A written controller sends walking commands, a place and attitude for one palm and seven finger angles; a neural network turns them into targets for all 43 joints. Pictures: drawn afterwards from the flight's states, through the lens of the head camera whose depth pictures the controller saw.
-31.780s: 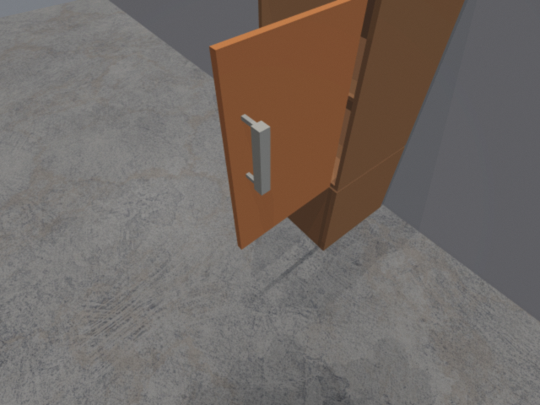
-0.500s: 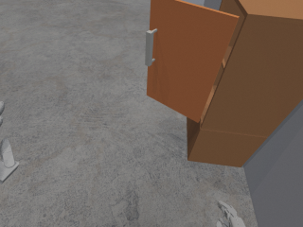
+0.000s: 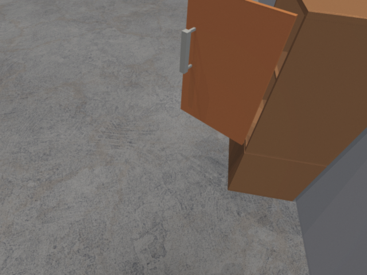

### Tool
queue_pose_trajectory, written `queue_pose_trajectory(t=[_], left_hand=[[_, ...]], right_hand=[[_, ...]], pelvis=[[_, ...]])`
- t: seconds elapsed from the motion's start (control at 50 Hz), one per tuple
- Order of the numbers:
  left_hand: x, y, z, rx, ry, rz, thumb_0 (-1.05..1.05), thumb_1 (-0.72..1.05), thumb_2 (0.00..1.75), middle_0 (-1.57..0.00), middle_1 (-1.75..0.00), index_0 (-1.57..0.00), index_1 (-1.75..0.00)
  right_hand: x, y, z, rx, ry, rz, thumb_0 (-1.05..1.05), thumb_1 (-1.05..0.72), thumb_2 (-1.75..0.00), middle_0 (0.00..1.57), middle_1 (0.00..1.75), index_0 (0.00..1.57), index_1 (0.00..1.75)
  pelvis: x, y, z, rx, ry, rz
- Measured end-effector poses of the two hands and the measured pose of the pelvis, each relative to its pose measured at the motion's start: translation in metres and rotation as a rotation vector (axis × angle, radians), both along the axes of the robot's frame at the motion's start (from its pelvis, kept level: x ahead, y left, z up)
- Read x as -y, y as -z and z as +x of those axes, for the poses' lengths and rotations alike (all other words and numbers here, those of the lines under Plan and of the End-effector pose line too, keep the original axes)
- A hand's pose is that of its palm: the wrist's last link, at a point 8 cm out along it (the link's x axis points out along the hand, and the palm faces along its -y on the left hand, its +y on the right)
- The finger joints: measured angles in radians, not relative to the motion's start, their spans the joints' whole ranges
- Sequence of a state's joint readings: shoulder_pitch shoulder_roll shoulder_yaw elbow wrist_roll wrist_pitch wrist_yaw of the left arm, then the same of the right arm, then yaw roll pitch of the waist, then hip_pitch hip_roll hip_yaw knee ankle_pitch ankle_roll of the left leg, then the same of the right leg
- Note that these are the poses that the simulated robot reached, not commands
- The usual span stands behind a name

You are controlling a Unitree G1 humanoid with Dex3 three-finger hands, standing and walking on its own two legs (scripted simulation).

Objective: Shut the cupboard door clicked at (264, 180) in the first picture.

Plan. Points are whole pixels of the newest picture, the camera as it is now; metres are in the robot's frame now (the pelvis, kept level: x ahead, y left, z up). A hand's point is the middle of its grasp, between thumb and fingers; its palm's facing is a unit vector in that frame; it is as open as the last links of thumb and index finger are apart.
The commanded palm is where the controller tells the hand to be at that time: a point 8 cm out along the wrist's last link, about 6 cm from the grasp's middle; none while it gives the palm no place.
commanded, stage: let the arm hang, fingers relaxed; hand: left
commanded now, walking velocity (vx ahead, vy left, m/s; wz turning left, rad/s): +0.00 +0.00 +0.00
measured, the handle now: (188, 50) +0.93 +0.04 +0.02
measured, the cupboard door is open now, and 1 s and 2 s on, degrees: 60 60 60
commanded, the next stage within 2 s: look to check the result in 0.60 s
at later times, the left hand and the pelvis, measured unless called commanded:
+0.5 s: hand out of the picture +0.02 +0.16 -0.18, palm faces -0.01 -0.99 -0.17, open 7.3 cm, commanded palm none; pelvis +0.01 +0.00 +0.00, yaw -1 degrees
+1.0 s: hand out of the picture +0.01 +0.20 -0.18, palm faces +0.00 -0.98 -0.22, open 7.4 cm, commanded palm none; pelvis +0.03 +0.01 +0.00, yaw -1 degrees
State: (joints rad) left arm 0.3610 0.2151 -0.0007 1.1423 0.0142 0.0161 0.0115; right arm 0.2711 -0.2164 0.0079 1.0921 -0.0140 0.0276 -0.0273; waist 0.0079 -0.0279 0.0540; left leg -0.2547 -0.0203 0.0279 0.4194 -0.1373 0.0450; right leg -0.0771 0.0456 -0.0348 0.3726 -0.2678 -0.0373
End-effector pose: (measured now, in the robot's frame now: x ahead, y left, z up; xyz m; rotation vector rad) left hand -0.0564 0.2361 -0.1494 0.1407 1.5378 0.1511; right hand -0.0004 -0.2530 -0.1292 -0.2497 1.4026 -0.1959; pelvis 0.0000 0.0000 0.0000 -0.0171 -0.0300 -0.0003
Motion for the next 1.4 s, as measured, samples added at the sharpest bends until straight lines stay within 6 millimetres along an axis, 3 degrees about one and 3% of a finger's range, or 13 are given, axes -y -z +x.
queue_pose_trajectory(t=[0.06, 0.14, 0.4, 0.48, 0.6, 0.86, 1.14, 1.4], left_hand=[[-0.004, -0.006, -0.007, -0.026, 0.0, 0.026, 0.01, 0.93, 0.9, -0.21, -0.3, -0.2, -0.3], [-0.007, -0.011, 0.0, -0.013, 0.011, 0.05, 0.01, 0.92, 0.9, -0.2, -0.3, -0.2, -0.3], [0.018, -0.003, 0.067, 0.158, 0.044, -0.002, 0.0, 0.91, 0.9, -0.2, -0.3, -0.19, -0.3], [0.023, 0.0, 0.072, 0.16, 0.045, -0.015, 0.01, 0.92, 0.9, -0.2, -0.3, -0.2, -0.3], [0.021, 0.001, 0.063, 0.123, 0.03, -0.022, 0.01, 0.92, 0.9, -0.2, -0.3, -0.2, -0.3], [0.002, -0.004, 0.047, 0.054, 0.015, 0.018, 0.0, 0.91, 0.9, -0.2, -0.3, -0.2, -0.3], [-0.015, -0.007, 0.082, 0.125, 0.046, 0.047, 0.0, 0.9, 0.9, -0.2, -0.3, -0.19, -0.3], [-0.021, -0.008, 0.11, 0.186, 0.035, 0.073, 0.0, 0.9, 0.9, -0.2, -0.3, -0.2, -0.3]], right_hand=[[-0.01, 0.007, -0.01, -0.023, 0.022, 0.034, 0.01, -0.9, -0.9, 0.2, 0.3, 0.2, 0.3], [-0.023, 0.015, -0.016, -0.03, 0.042, 0.077, 0.01, -0.9, -0.9, 0.2, 0.3, 0.2, 0.3], [-0.042, 0.018, -0.011, -0.001, 0.067, 0.118, 0.0, -0.9, -0.9, 0.2, 0.3, 0.2, 0.3], [-0.042, 0.016, -0.01, -0.001, 0.072, 0.109, 0.0, -0.9, -0.9, 0.2, 0.3, 0.2, 0.3], [-0.04, 0.014, -0.009, -0.016, 0.071, 0.096, 0.0, -0.9, -0.9, 0.2, 0.3, 0.2, 0.3], [-0.028, 0.012, 0.012, -0.004, 0.047, 0.063, 0.0, -0.9, -0.9, 0.2, 0.3, 0.2, 0.3], [-0.014, 0.007, 0.047, 0.066, 0.014, 0.032, 0.0, -0.9, -0.9, 0.2, 0.3, 0.2, 0.3], [-0.01, 0.009, 0.056, 0.057, -0.007, 0.03, 0.0, -0.9, -0.9, 0.2, 0.3, 0.2, 0.3]], pelvis=[[0.0, -0.001, 0.0, 0.006, 0.005, 0.001], [-0.001, -0.001, 0.001, 0.01, 0.011, 0.005], [-0.001, -0.001, 0.008, 0.01, 0.018, 0.014], [-0.001, -0.001, 0.011, 0.007, 0.018, 0.015], [-0.002, -0.001, 0.016, 0.002, 0.017, 0.015], [-0.007, -0.002, 0.023, 0.001, 0.015, 0.017], [-0.008, -0.003, 0.029, 0.002, 0.016, 0.02], [-0.007, 0.0, 0.032, -0.007, -0.019, 0.023]])
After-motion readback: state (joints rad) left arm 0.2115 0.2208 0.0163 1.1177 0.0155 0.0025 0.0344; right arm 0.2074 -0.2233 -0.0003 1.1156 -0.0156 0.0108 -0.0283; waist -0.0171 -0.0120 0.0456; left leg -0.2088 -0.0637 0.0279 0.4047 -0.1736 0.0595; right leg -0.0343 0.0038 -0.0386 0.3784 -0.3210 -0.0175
